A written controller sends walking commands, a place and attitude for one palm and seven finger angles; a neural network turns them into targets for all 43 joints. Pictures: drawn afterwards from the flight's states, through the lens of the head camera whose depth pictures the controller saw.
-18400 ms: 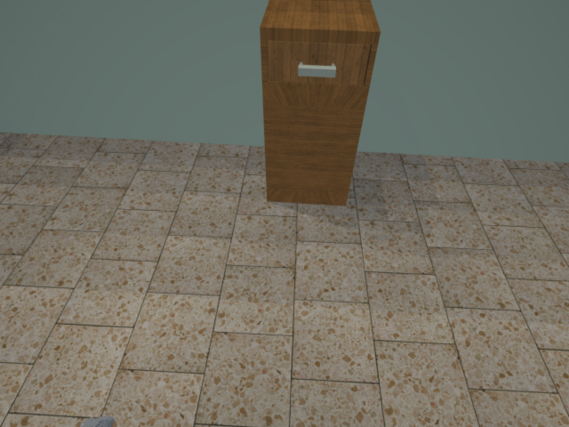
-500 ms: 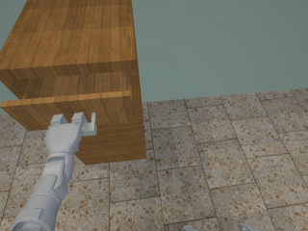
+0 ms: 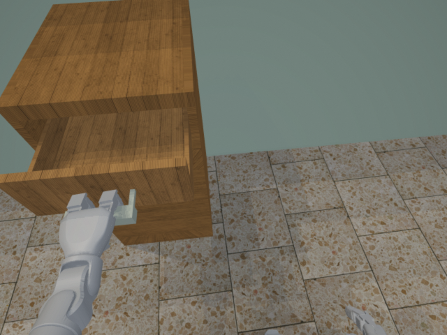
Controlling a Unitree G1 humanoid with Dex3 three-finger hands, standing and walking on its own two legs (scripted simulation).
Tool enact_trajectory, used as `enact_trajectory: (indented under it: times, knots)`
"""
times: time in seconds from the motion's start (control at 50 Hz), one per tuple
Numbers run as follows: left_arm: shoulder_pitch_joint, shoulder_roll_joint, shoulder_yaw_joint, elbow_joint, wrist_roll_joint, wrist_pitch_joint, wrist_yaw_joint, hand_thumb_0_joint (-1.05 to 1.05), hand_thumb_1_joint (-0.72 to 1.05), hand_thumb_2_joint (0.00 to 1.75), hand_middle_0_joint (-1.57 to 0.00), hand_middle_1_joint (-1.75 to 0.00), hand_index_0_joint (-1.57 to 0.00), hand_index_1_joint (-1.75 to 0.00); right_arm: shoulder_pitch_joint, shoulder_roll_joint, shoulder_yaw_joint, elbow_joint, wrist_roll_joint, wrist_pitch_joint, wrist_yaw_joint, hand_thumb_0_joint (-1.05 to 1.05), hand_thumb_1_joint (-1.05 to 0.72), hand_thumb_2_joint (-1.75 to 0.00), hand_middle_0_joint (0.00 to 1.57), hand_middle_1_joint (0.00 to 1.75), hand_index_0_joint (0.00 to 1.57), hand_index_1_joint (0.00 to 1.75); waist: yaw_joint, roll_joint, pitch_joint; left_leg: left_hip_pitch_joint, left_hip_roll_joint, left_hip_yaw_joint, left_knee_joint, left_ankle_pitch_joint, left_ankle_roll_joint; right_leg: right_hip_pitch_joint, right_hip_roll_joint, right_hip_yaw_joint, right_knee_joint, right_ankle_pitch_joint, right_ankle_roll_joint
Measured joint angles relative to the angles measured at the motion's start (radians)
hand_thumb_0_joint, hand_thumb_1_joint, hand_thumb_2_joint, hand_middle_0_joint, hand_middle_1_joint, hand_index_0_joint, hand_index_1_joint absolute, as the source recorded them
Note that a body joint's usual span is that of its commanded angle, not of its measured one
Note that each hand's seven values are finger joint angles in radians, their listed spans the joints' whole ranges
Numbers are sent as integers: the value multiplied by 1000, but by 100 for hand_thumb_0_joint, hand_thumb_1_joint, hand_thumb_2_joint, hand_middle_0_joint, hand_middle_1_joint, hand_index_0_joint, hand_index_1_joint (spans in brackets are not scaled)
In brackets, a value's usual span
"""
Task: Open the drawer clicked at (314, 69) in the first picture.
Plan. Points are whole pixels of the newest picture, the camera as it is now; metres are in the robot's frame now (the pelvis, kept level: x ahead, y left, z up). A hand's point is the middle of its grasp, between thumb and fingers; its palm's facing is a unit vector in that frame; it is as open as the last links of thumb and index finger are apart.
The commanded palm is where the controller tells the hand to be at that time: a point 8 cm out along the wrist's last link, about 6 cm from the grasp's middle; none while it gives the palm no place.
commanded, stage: pull the drawer open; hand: left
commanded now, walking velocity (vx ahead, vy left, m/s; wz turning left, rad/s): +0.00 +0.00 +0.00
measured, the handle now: (103, 206) +0.36 +0.26 -0.02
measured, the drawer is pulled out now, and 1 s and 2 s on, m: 0.16 0.28 0.30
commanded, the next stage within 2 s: open the thumb to release the handle in 1.38 s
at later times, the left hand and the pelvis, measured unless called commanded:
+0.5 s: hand (97, 267) +0.24 +0.24 -0.04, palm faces -0.03 -0.06 -1.00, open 6.3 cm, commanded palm +0.21 +0.25 +0.02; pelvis -0.01 -0.01 +0.00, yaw +1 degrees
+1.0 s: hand (91, 309) +0.18 +0.23 -0.04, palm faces -0.03 -0.07 -1.00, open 6.3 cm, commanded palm +0.15 +0.24 +0.02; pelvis +0.00 -0.01 -0.01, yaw +0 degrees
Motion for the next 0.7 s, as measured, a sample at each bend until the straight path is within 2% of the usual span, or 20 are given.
enact_trajectory:
  times: [0.52,0.7]
  knots:
    - [184,-27,-27,-152,15,10,25,2,62,78,-27,-135,-37,-133,-50,12,17,-16,-8,-23,-7,1,-90,-90,20,30,21,30,32,-6,10,25,-4,-7,20,-6,-8,20,-5,-6,36,-18,-10]
    - [287,-31,-19,-236,7,21,19,3,63,75,-26,-134,-38,-132,-61,18,18,-33,-10,-24,2,1,-90,-90,20,30,21,30,28,-8,6,37,0,0,19,-13,-12,26,1,1,41,-24,-12]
